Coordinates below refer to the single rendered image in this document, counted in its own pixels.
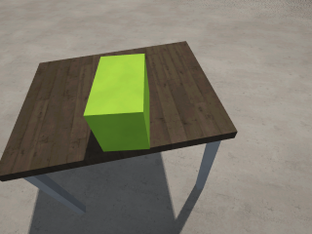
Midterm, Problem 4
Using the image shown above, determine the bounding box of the carton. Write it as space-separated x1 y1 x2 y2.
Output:
83 54 150 152

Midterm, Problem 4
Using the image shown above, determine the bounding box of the table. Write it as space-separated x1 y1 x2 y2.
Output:
0 41 238 215

